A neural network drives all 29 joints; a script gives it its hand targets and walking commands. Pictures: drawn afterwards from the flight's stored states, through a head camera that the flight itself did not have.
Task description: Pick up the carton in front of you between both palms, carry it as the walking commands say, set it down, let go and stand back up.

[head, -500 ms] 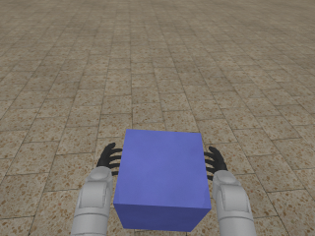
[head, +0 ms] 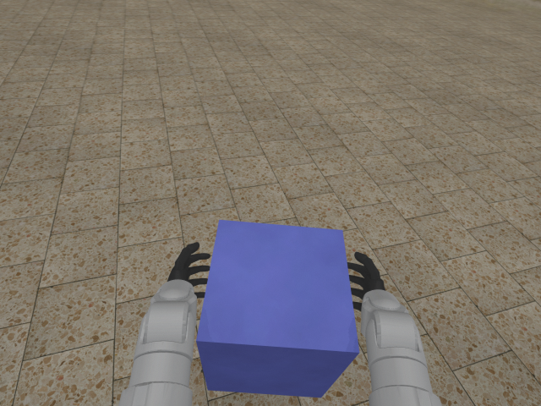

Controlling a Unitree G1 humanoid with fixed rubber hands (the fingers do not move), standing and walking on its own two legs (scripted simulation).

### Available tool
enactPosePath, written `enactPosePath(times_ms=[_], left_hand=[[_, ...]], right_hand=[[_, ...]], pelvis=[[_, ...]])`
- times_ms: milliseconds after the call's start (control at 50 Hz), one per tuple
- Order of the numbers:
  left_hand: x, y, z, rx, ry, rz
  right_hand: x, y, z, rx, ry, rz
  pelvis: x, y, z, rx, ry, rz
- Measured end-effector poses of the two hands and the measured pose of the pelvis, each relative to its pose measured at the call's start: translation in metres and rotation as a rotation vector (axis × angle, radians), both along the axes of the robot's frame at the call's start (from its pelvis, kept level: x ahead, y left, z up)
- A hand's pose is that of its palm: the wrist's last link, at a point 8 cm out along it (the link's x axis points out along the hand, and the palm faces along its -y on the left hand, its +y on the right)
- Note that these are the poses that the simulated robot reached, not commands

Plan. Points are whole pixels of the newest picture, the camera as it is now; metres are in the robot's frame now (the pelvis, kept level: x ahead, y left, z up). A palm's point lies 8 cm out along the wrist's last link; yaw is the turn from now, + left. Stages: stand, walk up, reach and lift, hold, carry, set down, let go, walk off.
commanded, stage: set down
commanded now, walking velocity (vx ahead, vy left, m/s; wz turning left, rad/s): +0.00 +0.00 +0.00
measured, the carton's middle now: (272, 313) +0.32 +0.00 -0.06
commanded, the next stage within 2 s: none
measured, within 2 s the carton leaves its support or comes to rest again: neither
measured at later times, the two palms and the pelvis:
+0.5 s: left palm (197, 320) +0.35 +0.15 -0.17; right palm (340, 321) +0.36 -0.15 -0.16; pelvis -0.04 +0.02 -0.09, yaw -1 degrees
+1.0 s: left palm (199, 325) +0.41 +0.16 -0.31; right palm (319, 329) +0.41 -0.14 -0.30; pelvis -0.05 +0.00 -0.21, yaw -4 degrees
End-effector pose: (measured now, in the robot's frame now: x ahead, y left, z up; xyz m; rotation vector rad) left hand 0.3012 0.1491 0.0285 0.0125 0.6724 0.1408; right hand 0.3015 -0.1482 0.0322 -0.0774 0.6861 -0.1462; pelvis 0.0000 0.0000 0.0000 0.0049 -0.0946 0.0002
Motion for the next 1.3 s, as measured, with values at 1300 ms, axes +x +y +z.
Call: enactPosePath(times_ms=[1300], left_hand=[[0.124, 0.024, -0.429, -0.019, 0.009, 0.026]], right_hand=[[0.132, 0.023, -0.425, 0.039, 0.018, -0.009]], pelvis=[[-0.066, 0.006, -0.285, -0.047, 0.926, -0.071]])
